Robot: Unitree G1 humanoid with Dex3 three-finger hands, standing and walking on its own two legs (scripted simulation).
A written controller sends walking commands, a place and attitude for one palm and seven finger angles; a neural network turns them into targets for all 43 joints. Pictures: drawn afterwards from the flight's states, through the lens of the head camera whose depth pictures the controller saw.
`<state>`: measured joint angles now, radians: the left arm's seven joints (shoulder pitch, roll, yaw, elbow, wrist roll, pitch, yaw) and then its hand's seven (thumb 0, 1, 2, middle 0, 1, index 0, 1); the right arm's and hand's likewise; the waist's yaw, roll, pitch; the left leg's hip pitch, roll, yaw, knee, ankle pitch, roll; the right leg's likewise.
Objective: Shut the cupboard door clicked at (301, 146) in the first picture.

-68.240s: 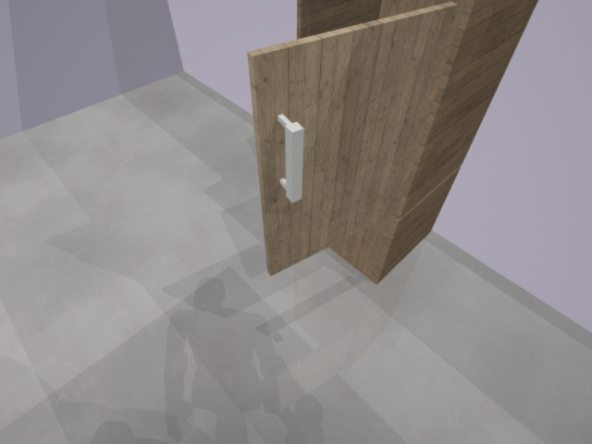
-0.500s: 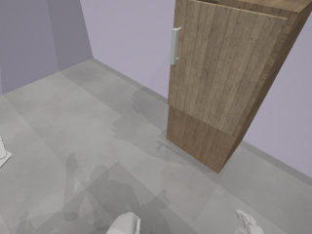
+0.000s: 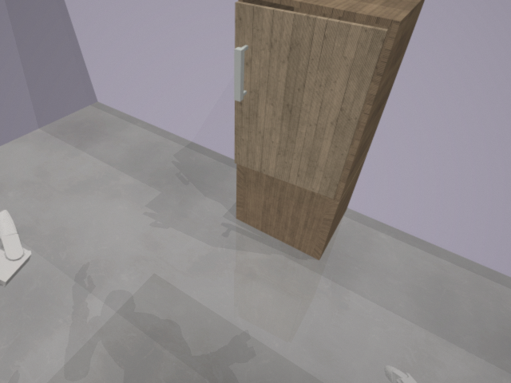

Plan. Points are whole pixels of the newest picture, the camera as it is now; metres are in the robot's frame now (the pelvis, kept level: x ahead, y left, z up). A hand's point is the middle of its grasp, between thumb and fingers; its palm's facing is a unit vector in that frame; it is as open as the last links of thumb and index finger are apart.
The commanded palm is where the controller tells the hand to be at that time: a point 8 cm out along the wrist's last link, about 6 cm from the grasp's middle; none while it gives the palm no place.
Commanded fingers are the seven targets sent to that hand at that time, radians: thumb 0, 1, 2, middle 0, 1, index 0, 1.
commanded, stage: stop stepping back and stand still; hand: left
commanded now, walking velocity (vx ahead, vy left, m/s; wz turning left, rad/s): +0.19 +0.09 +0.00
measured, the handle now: (242, 73) +1.00 +0.10 +0.07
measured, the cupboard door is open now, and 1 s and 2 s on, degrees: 4 4 4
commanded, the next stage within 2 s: let the arm hang, fingers relaxed in 0.88 s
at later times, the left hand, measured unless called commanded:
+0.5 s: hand (48, 238) +0.24 +0.27 +0.17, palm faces +0.40 -0.78 -0.48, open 7.4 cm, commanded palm +0.18 +0.31 +0.19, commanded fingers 0.00 0.90 0.90 -0.20 -0.30 -0.20 -0.30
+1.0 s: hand (37, 238) +0.24 +0.30 +0.16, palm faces +0.38 -0.80 -0.46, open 7.4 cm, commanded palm none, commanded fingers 0.00 0.90 0.90 -0.20 -0.30 -0.20 -0.30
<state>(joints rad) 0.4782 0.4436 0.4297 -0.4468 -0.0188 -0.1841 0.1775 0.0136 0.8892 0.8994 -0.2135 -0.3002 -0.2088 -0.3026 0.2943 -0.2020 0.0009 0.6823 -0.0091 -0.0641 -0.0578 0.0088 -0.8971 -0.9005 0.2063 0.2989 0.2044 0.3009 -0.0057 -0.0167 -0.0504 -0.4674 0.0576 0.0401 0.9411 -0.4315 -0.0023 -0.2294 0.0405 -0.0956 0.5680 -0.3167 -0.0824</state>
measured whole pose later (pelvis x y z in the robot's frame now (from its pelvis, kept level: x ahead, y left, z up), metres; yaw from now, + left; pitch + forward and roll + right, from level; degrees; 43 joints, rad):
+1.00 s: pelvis +0.04 +0.03 +0.01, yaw -1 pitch +1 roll -1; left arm 0.54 0.42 0.38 -0.41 -0.04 -0.17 0.15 0.01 0.89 0.90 -0.21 -0.30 -0.21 -0.30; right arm 0.23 -0.22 0.01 0.61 0.01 -0.09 -0.07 0.01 -0.90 -0.90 0.20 0.30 0.20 0.30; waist -0.01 0.01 -0.04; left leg -0.32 0.05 0.11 0.52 -0.22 0.02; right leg -0.19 0.02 -0.06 0.47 -0.29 -0.01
